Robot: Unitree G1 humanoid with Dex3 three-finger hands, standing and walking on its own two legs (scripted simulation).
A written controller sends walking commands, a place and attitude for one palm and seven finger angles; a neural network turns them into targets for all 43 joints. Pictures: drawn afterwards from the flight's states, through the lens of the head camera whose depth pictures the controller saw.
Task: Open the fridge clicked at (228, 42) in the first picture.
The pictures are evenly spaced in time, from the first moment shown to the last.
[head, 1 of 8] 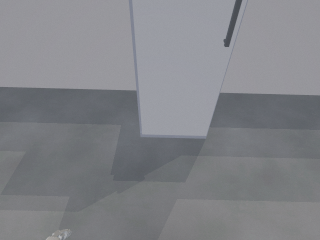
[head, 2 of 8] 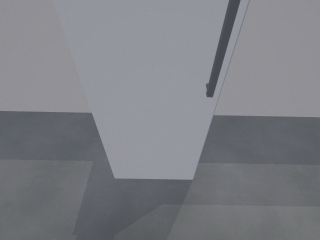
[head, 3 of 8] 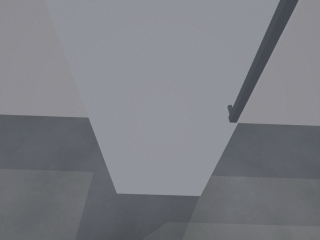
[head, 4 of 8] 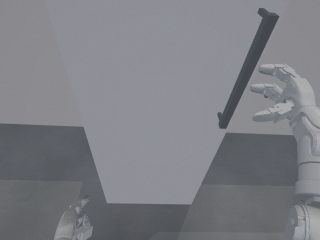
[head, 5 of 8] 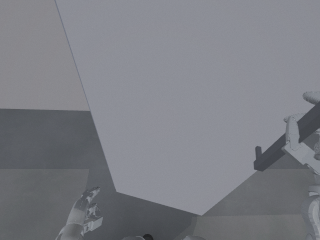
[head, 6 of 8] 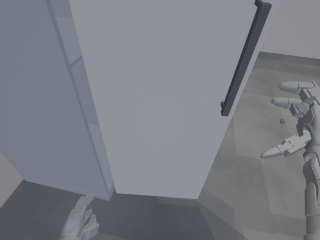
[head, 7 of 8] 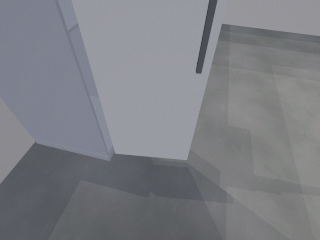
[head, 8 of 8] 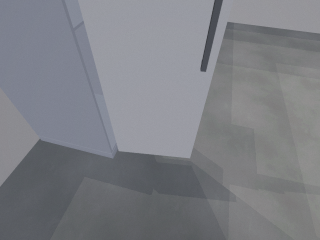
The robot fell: no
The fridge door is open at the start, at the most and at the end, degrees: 0 89 81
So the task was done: yes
